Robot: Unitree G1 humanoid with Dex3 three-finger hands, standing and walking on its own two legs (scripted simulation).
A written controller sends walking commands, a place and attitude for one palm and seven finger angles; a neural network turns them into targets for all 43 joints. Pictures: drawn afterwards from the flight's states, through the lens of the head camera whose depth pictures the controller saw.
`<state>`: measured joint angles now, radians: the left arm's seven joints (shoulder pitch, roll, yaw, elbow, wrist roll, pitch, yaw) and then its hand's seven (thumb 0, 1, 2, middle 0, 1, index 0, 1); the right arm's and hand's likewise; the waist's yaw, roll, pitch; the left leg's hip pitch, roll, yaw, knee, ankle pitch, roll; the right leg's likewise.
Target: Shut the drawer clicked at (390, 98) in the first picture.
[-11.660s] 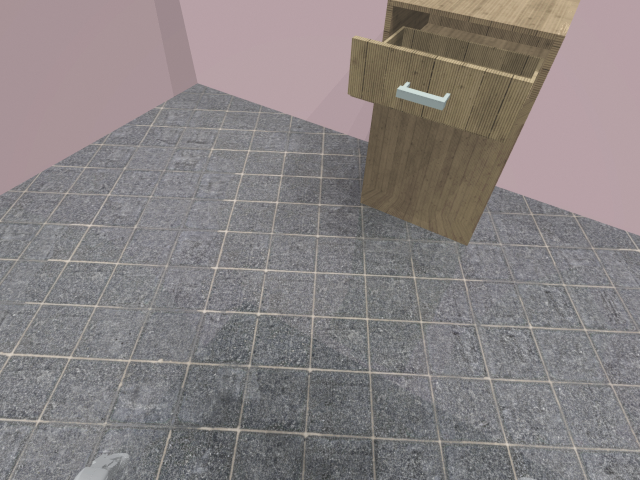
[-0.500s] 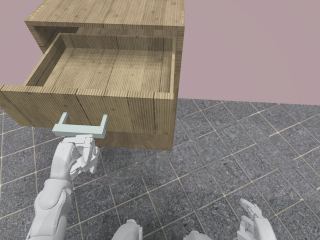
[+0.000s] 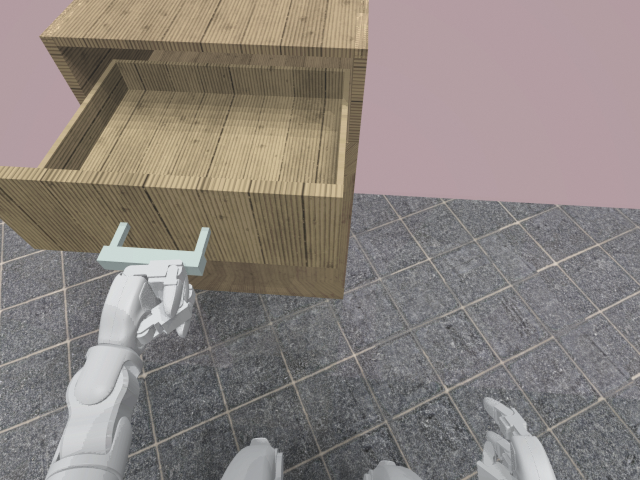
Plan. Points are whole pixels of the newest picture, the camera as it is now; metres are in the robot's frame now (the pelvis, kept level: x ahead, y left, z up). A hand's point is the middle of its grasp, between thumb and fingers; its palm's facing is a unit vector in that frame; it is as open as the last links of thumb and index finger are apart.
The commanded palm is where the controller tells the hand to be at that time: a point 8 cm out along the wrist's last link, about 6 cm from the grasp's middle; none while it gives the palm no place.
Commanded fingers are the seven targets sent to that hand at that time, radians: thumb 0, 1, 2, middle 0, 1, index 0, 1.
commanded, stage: push the drawer shut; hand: left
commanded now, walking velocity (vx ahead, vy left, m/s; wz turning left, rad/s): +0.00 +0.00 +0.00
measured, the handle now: (158, 246) +0.39 +0.22 +0.05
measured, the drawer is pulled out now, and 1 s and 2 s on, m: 0.28 0.17 0.05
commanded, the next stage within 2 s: none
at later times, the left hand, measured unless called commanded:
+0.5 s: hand (190, 263) +0.37 +0.17 +0.05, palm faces -0.09 -0.99 -0.05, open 3.3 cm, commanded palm +0.36 +0.23 +0.05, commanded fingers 0.00 0.90 0.90 -1.40 -1.60 -1.40 -1.60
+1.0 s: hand (201, 228) +0.42 +0.17 +0.05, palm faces -0.09 -0.99 -0.05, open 3.3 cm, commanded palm +0.42 +0.22 +0.05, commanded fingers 0.00 0.90 0.90 -1.40 -1.60 -1.40 -1.60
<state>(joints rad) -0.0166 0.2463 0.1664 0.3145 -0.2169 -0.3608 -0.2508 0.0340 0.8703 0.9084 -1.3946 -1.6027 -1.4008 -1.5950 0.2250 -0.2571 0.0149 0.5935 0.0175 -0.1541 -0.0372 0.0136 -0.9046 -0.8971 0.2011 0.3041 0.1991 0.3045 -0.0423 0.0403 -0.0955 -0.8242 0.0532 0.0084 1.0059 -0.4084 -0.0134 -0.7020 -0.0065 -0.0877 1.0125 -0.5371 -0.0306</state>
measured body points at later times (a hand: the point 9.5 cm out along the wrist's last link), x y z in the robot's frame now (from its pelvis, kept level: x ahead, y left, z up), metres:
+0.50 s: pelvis -0.02 +0.01 +0.00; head +0.06 +0.01 +0.44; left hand +0.37 +0.23 +0.05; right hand +0.09 -0.25 -0.11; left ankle +0.05 +0.13 -0.67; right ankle -0.02 -0.10 -0.67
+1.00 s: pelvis -0.02 +0.02 -0.01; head +0.07 +0.03 +0.43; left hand +0.42 +0.22 +0.05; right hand +0.05 -0.24 -0.12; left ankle +0.05 +0.13 -0.67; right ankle -0.02 -0.10 -0.67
